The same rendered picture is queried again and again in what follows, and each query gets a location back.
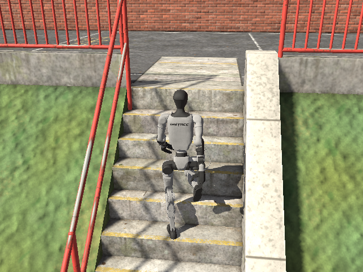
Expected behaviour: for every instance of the robot left forearm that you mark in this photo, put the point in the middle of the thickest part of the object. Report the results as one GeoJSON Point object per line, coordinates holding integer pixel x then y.
{"type": "Point", "coordinates": [162, 144]}

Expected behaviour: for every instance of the robot left upper arm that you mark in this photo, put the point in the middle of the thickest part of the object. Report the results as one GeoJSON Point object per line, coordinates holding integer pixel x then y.
{"type": "Point", "coordinates": [161, 127]}

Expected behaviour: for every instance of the right robot hand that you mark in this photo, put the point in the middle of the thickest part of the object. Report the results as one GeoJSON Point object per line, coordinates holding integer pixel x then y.
{"type": "Point", "coordinates": [202, 179]}

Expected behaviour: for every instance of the left robot thigh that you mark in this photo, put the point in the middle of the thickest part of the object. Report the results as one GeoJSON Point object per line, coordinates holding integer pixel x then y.
{"type": "Point", "coordinates": [167, 172]}

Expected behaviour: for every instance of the robot right upper arm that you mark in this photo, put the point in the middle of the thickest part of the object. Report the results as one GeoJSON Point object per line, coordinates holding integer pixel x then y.
{"type": "Point", "coordinates": [197, 119]}

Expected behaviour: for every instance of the left robot hand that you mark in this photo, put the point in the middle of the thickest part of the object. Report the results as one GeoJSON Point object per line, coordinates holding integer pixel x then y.
{"type": "Point", "coordinates": [167, 146]}

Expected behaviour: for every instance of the left robot shin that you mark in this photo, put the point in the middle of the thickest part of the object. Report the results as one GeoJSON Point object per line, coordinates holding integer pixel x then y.
{"type": "Point", "coordinates": [170, 208]}

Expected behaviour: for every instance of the robot right forearm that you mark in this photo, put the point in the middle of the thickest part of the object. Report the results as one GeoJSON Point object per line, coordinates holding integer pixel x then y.
{"type": "Point", "coordinates": [201, 157]}

